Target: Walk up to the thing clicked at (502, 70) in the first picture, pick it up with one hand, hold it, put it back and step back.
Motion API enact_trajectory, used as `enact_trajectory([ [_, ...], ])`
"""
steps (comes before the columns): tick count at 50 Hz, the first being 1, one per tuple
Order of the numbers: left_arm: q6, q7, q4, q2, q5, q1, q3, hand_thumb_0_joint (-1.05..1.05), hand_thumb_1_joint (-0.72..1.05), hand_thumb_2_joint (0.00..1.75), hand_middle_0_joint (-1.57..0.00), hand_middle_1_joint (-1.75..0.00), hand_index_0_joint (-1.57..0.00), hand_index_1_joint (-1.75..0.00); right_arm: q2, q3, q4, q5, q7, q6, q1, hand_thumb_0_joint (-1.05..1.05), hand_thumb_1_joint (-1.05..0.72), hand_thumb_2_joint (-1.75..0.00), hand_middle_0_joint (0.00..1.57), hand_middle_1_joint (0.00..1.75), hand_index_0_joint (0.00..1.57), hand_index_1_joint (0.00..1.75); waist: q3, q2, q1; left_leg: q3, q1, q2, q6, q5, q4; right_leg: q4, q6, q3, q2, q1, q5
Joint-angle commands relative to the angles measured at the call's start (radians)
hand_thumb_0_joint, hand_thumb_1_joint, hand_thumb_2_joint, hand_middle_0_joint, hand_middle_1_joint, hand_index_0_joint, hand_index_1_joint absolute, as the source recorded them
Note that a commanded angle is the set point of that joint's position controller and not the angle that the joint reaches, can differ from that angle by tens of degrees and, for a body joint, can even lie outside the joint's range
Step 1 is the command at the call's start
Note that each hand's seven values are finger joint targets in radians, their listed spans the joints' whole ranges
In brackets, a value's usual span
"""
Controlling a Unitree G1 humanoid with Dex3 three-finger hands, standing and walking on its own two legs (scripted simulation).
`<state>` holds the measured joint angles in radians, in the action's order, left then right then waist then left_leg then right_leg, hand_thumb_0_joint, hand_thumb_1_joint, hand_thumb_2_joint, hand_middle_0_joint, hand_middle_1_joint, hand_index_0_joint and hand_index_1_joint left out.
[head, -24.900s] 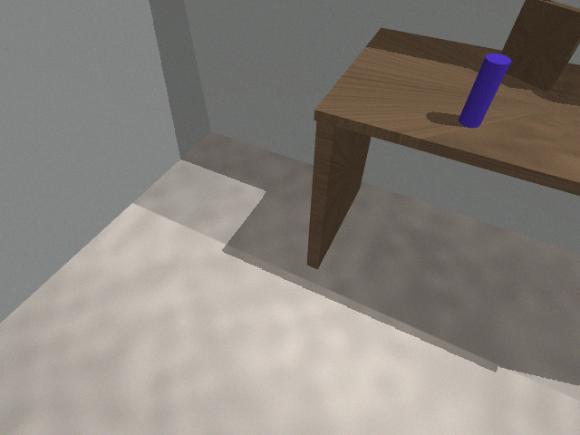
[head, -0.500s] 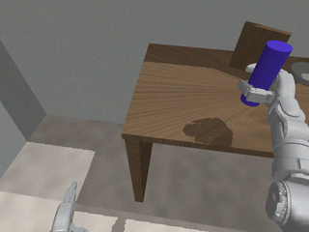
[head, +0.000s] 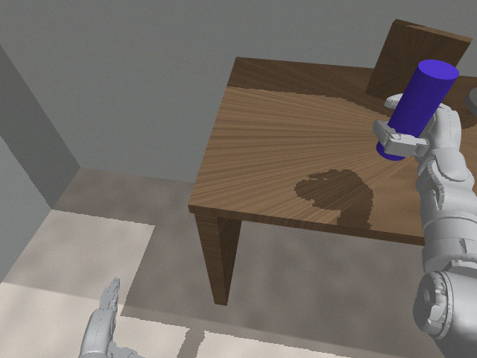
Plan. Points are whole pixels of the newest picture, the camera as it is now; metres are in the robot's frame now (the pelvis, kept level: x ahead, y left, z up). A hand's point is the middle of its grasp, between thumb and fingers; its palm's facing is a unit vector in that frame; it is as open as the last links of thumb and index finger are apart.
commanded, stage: lower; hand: right
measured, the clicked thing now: (411, 115) +0.46 -0.20 +0.19
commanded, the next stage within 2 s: loosen in 1.42 s
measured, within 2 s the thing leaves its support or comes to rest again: rests again in 1.22 s
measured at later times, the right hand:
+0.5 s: hand (385, 149) +0.46 -0.20 +0.10, palm faces +0.16 +0.99 +0.01, open 6.8 cm
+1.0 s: hand (380, 158) +0.47 -0.20 +0.07, palm faces +0.17 +0.99 +0.00, open 6.8 cm
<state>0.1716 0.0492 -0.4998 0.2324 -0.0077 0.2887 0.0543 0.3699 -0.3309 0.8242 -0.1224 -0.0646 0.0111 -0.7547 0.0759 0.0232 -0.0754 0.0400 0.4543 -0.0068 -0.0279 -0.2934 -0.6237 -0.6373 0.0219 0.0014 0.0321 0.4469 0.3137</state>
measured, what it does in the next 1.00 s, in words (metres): stands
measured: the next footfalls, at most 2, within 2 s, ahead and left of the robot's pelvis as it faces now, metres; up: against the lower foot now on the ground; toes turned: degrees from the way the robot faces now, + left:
none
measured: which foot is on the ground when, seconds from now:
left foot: down 0.00-1.00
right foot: down 0.00-1.00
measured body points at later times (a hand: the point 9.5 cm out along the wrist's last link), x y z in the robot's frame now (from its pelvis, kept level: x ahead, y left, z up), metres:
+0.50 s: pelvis -0.01 +0.00 -0.01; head +0.05 -0.01 +0.43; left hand +0.13 +0.27 -0.07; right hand +0.45 -0.25 +0.11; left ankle +0.01 +0.14 -0.72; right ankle +0.00 -0.13 -0.72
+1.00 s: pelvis -0.01 -0.01 -0.03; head +0.06 -0.02 +0.42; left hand +0.13 +0.26 -0.07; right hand +0.46 -0.25 +0.08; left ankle +0.01 +0.14 -0.72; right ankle +0.00 -0.13 -0.72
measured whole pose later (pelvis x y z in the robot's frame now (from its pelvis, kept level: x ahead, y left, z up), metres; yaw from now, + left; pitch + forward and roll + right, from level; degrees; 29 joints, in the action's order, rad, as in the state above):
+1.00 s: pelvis -0.01 -0.01 -0.03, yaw +1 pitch +14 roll +1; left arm 0.13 0.02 -0.32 0.24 0.02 0.33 0.04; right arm 0.41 -0.39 1.04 -0.08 -0.06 0.25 -0.79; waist 0.10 0.01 -0.14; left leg 0.04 0.70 0.01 -0.04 -0.35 -0.81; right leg -0.86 0.01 0.01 0.04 0.71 0.39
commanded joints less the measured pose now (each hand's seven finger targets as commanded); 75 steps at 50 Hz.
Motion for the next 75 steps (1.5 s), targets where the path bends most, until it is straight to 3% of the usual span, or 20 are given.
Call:
enact_trajectory([
  [1, 0.034, 0.006, 0.124, 0.115, -0.006, -0.006, 0.048, 0.00, -0.54, 0.04, -0.05, -0.04, -0.05, -0.04, 0.268, -0.051, -0.234, -0.013, -0.006, 0.102, -0.521, 0.00, -0.52, -1.29, 1.36, 1.41, 1.37, 1.41, 0.363, 0.049, 0.002, -0.056, -0.100, 0.021, 0.017, 0.341, 0.042, 0.030, -0.024, -0.016, -0.019, -0.197, -0.342],
  [11, 0.015, -0.009, 0.179, 0.098, -0.007, 0.025, 0.025, 0.00, -0.54, 0.04, -0.05, -0.05, -0.05, -0.05, 0.221, -0.041, -0.084, -0.007, -0.020, 0.158, -0.452, 0.00, -0.53, -1.26, 1.35, 1.39, 1.36, 1.39, 0.318, 0.014, -0.020, -0.050, -0.045, 0.021, 0.016, 0.268, 0.020, 0.009, -0.031, -0.017, -0.018, -0.121, -0.241],
  [14, 0.023, 0.004, 0.273, 0.164, -0.001, -0.054, 0.072, 0.00, -0.55, 0.05, -0.05, -0.05, -0.04, -0.05, 0.333, -0.082, -0.236, 0.004, -0.007, 0.203, -0.601, 0.00, -0.52, -1.26, 1.36, 1.39, 1.37, 1.39, 0.482, 0.025, -0.024, -0.042, -0.077, 0.019, 0.014, 0.310, -0.004, -0.020, -0.032, -0.017, -0.018, -0.167, -0.277],
  [17, 0.014, -0.006, 0.200, 0.094, -0.002, 0.015, 0.024, 0.00, -0.55, 0.05, -0.05, -0.05, -0.05, -0.05, 0.244, -0.046, -0.140, -0.005, -0.017, 0.214, -0.505, 0.00, -0.52, -1.26, 1.36, 1.38, 1.36, 1.38, 0.368, 0.050, -0.029, -0.044, -0.029, 0.021, 0.020, 0.257, -0.004, -0.019, -0.028, -0.013, -0.016, -0.106, -0.229],
  [19, 0.024, 0.010, 0.302, 0.173, 0.003, -0.084, 0.074, 0.00, -0.55, 0.05, -0.05, -0.05, -0.05, -0.05, 0.353, -0.094, -0.251, 0.005, -0.002, 0.244, -0.620, 0.00, -0.54, -1.27, 1.37, 1.40, 1.38, 1.40, 0.535, 0.044, -0.028, -0.040, -0.069, 0.021, 0.017, 0.308, -0.026, -0.046, -0.028, -0.011, -0.012, -0.170, -0.282],
  [22, 0.008, -0.005, 0.184, 0.097, 0.005, 0.034, 0.019, 0.00, -0.54, 0.04, -0.05, -0.05, -0.05, -0.05, 0.238, -0.051, -0.050, 0.004, -0.011, 0.233, -0.450, 0.00, -0.52, -1.27, 1.37, 1.40, 1.38, 1.40, 0.353, 0.055, -0.030, -0.046, 0.006, 0.025, 0.023, 0.239, -0.026, -0.040, -0.027, -0.008, -0.015, -0.061, -0.214],
  [24, 0.026, 0.009, 0.337, 0.157, 0.009, -0.111, 0.055, 0.00, -0.55, 0.05, -0.05, -0.05, -0.05, -0.05, 0.346, -0.095, -0.233, 0.011, 0.004, 0.275, -0.643, 0.00, -0.53, -1.27, 1.36, 1.40, 1.37, 1.40, 0.554, 0.074, -0.039, -0.041, -0.034, 0.025, 0.020, 0.275, -0.041, -0.062, -0.026, -0.007, -0.008, -0.149, -0.256],
  [32, 0.000, -0.008, 0.188, 0.099, 0.015, 0.088, 0.026, 0.00, -0.54, 0.04, -0.05, -0.05, -0.05, -0.05, 0.240, -0.052, -0.001, 0.014, -0.005, 0.280, -0.463, 0.00, -0.54, -1.32, 1.40, 1.44, 1.41, 1.44, 0.331, 0.083, -0.054, -0.051, 0.076, 0.033, 0.026, 0.188, -0.054, -0.066, -0.026, -0.006, -0.011, -0.021, -0.162],
  [34, 0.028, 0.000, 0.423, 0.152, 0.014, -0.109, 0.037, 0.00, -0.55, 0.05, -0.05, -0.05, -0.05, -0.05, 0.332, -0.092, -0.187, 0.019, 0.004, 0.312, -0.621, 0.00, -0.53, -1.32, 1.40, 1.45, 1.41, 1.45, 0.569, 0.067, -0.048, -0.052, 0.010, 0.034, 0.024, 0.254, -0.078, -0.087, -0.023, 0.005, -0.002, -0.122, -0.261],
  [37, -0.002, -0.007, 0.222, 0.128, 0.020, 0.143, 0.047, 0.00, -0.54, 0.04, -0.05, -0.05, -0.05, -0.05, 0.251, -0.070, 0.031, 0.019, -0.004, 0.287, -0.426, 0.00, -0.56, -1.31, 1.40, 1.44, 1.41, 1.44, 0.368, 0.068, -0.059, -0.061, 0.092, 0.039, 0.028, 0.230, -0.087, -0.093, -0.019, 0.004, -0.006, -0.044, -0.257],
  [45, 0.017, -0.002, 0.425, 0.173, 0.024, -0.052, 0.069, 0.00, -0.56, 0.05, -0.05, -0.05, -0.04, -0.05, 0.337, -0.108, -0.118, 0.032, 0.008, 0.338, -0.599, 0.00, -0.53, -1.29, 1.39, 1.42, 1.40, 1.43, 0.567, 0.064, -0.062, -0.053, 0.038, 0.037, 0.026, 0.258, -0.117, -0.129, -0.024, 0.007, -0.003, -0.069, -0.263],
  [54, -0.008, -0.016, 0.313, 0.109, 0.024, 0.105, 0.020, 0.00, -0.55, 0.05, -0.05, -0.05, -0.04, -0.05, 0.265, -0.089, 0.055, 0.026, -0.014, 0.330, -0.439, 0.00, -0.56, -1.30, 1.39, 1.42, 1.40, 1.42, 0.381, 0.047, -0.071, -0.047, 0.112, 0.037, 0.025, 0.194, -0.118, -0.143, -0.032, -0.001, -0.013, 0.061, -0.162],
  [56, 0.006, -0.004, 0.466, 0.178, 0.030, -0.029, 0.072, 0.00, -0.55, 0.05, -0.05, -0.05, -0.05, -0.05, 0.376, -0.124, -0.150, 0.041, 0.001, 0.365, -0.631, 0.00, -0.53, -1.31, 1.39, 1.44, 1.40, 1.44, 0.597, 0.095, -0.072, -0.041, 0.044, 0.034, 0.024, 0.256, -0.140, -0.161, -0.028, -0.002, -0.011, -0.038, -0.228],
  [59, -0.009, -0.017, 0.319, 0.117, 0.030, 0.117, 0.033, 0.00, -0.55, 0.05, -0.05, -0.05, -0.05, -0.05, 0.253, -0.086, 0.038, 0.027, -0.016, 0.342, -0.458, 0.00, -0.53, -1.29, 1.38, 1.41, 1.38, 1.41, 0.393, 0.070, -0.077, -0.056, 0.139, 0.041, 0.028, 0.220, -0.146, -0.162, -0.025, 0.006, -0.009, 0.047, -0.218],
  [62, 0.004, -0.005, 0.462, 0.180, 0.035, -0.004, 0.072, 0.00, -0.56, 0.05, -0.05, -0.05, -0.04, -0.05, 0.363, -0.121, -0.099, 0.044, -0.002, 0.372, -0.611, 0.00, -0.52, -1.29, 1.38, 1.42, 1.39, 1.42, 0.583, 0.093, -0.073, -0.054, 0.085, 0.040, 0.029, 0.251, -0.162, -0.179, -0.023, 0.008, -0.004, -0.028, -0.250],
  [64, -0.012, -0.017, 0.328, 0.131, 0.034, 0.143, 0.045, 0.00, -0.55, 0.05, -0.05, -0.05, -0.05, -0.05, 0.276, -0.098, 0.079, 0.036, -0.016, 0.351, -0.440, 0.00, -0.52, -1.29, 1.38, 1.41, 1.38, 1.41, 0.393, 0.080, -0.079, -0.058, 0.157, 0.042, 0.031, 0.192, -0.158, -0.172, -0.022, 0.008, -0.008, 0.063, -0.190],
  [67, 0.002, -0.010, 0.482, 0.164, 0.037, 0.002, 0.061, 0.00, -0.56, 0.05, -0.05, -0.05, -0.04, -0.05, 0.349, -0.116, -0.136, 0.043, -0.009, 0.386, -0.628, 0.00, -0.51, -1.28, 1.37, 1.40, 1.37, 1.41, 0.620, 0.113, -0.075, -0.046, 0.076, 0.036, 0.028, 0.262, -0.176, -0.195, -0.026, 0.004, -0.008, -0.020, -0.249],
  [70, -0.014, -0.022, 0.376, 0.124, 0.032, 0.118, 0.039, 0.00, -0.56, 0.05, -0.05, -0.05, -0.04, -0.05, 0.278, -0.100, 0.033, 0.033, -0.021, 0.362, -0.463, 0.00, -0.52, -1.29, 1.37, 1.42, 1.38, 1.42, 0.438, 0.089, -0.080, -0.052, 0.151, 0.039, 0.030, 0.212, -0.169, -0.192, -0.025, 0.008, -0.012, 0.059, -0.210],
  [72, 0.002, -0.010, 0.540, 0.179, 0.036, -0.030, 0.067, 0.00, -0.56, 0.05, -0.05, -0.04, -0.04, -0.05, 0.369, -0.130, -0.161, 0.043, -0.007, 0.388, -0.625, 0.00, -0.49, -1.28, 1.38, 1.41, 1.38, 1.41, 0.653, 0.105, -0.072, -0.053, 0.076, 0.038, 0.030, 0.257, -0.182, -0.198, -0.023, 0.011, -0.006, -0.032, -0.260],
  [75, -0.024, -0.023, 0.336, 0.117, 0.033, 0.153, 0.030, 0.00, -0.56, 0.05, -0.05, -0.05, -0.04, -0.05, 0.237, -0.092, 0.080, 0.029, -0.025, 0.347, -0.412, 0.00, -0.51, -1.29, 1.38, 1.42, 1.38, 1.42, 0.372, 0.079, -0.077, -0.061, 0.187, 0.044, 0.032, 0.189, -0.175, -0.184, -0.021, 0.013, -0.007, 0.091, -0.208],
])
